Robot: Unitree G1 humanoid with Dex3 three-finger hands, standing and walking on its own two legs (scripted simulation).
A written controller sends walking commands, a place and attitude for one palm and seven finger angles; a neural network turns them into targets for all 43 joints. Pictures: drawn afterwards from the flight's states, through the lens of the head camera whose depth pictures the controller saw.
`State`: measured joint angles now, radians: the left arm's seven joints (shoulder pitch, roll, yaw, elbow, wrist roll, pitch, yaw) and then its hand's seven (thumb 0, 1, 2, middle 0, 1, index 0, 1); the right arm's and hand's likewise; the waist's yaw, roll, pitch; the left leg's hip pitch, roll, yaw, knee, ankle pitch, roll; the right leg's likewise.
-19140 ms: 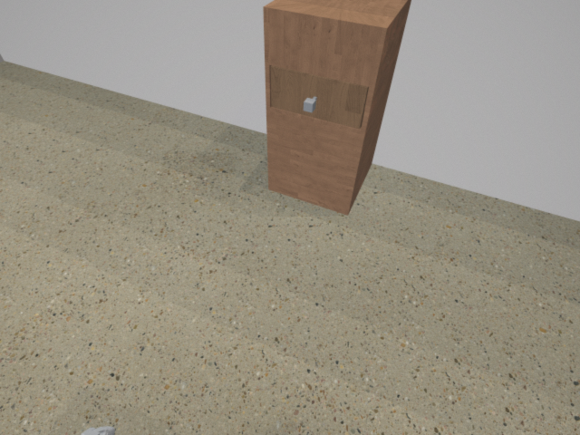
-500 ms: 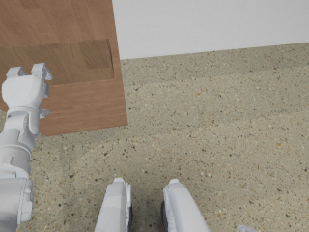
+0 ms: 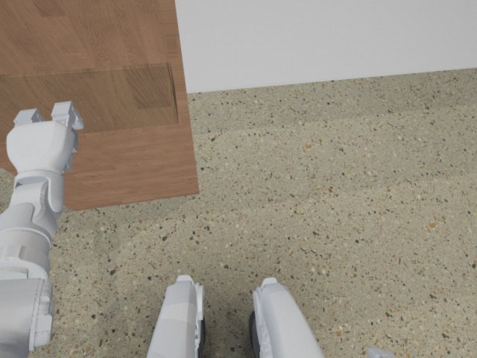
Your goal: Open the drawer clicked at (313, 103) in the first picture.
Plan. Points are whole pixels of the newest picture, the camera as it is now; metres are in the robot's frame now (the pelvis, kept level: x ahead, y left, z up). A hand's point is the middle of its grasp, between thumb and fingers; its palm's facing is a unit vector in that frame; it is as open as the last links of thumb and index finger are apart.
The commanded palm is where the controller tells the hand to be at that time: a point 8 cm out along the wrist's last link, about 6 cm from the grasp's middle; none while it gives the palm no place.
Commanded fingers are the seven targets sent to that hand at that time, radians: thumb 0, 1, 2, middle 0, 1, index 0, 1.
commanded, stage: pull the drawer open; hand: left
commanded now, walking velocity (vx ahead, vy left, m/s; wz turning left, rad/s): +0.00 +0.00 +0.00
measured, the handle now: (62, 129) +0.49 +0.31 -0.03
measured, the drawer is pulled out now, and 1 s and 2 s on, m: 0.00 0.11 0.23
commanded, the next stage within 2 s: none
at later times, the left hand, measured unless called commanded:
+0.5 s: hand (60, 182) +0.40 +0.31 -0.05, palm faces -0.02 -0.05 -1.00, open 7.2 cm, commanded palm +0.37 +0.29 +0.00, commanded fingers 0.00 0.90 0.90 -0.40 -1.35 -0.40 -1.35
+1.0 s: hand (58, 218) +0.34 +0.29 -0.05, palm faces -0.03 -0.05 -1.00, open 7.2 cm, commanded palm +0.31 +0.28 +0.00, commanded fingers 0.00 0.90 0.90 -0.40 -1.35 -0.40 -1.35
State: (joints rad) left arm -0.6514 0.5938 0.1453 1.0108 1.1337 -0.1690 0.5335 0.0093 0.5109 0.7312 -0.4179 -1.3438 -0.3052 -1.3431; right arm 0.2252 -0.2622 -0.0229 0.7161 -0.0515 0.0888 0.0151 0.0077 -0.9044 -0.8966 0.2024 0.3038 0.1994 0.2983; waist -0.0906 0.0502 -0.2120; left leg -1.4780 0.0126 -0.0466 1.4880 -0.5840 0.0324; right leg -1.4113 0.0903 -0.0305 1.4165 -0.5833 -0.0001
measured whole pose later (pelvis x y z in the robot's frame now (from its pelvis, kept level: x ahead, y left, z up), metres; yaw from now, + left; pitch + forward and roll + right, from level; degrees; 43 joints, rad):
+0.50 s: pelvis +0.01 +0.00 +0.01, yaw +1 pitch +31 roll -4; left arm -0.46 0.49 0.13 0.87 1.13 -0.16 0.58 0.02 0.52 0.73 -0.42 -1.35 -0.30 -1.34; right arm 0.19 -0.25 -0.04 0.71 -0.05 0.11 0.02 0.01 -0.90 -0.90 0.20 0.30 0.20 0.30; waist -0.04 0.04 -0.22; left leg -1.39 0.01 -0.03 1.44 -0.59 0.03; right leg -1.33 0.08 -0.01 1.38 -0.59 0.00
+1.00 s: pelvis +0.01 +0.00 +0.02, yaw +1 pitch +28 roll -3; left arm -0.24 0.42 0.09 0.73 1.13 -0.15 0.63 0.02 0.52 0.72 -0.42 -1.35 -0.30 -1.34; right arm 0.15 -0.24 -0.06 0.69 -0.05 0.11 0.01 0.01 -0.91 -0.90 0.20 0.30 0.20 0.30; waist -0.01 0.04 -0.23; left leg -1.32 0.00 -0.03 1.41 -0.58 0.03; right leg -1.27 0.08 -0.01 1.36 -0.59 -0.01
